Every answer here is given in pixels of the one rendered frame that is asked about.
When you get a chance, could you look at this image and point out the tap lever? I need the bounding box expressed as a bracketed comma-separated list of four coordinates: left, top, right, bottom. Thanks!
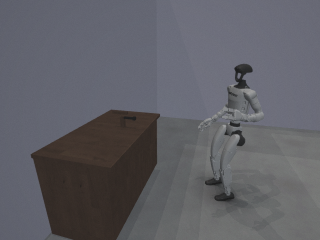
[124, 116, 136, 121]

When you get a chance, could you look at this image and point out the left robot upper arm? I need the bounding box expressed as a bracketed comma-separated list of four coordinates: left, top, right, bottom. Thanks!
[243, 89, 263, 114]

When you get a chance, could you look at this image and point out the left robot foot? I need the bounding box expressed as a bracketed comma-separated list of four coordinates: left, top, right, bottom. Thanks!
[214, 192, 235, 201]

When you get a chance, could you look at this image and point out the robot left forearm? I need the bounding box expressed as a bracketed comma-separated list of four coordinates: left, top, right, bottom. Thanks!
[240, 112, 264, 122]

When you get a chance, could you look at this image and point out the right robot upper arm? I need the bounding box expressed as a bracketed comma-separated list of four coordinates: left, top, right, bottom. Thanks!
[226, 84, 235, 107]

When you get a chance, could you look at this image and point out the counter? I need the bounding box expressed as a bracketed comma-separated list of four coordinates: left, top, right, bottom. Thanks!
[30, 109, 160, 240]

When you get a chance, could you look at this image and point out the left robot hand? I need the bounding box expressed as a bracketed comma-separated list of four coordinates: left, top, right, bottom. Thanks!
[222, 108, 242, 121]

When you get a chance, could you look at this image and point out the right robot hand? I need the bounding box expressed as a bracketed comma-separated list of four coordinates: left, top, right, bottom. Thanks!
[198, 118, 214, 132]

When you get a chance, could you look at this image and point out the robot right thigh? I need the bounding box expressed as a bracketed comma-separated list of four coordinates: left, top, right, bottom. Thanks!
[210, 124, 228, 162]

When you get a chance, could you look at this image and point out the robot right forearm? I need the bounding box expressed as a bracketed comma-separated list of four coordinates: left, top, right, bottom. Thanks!
[211, 104, 227, 122]

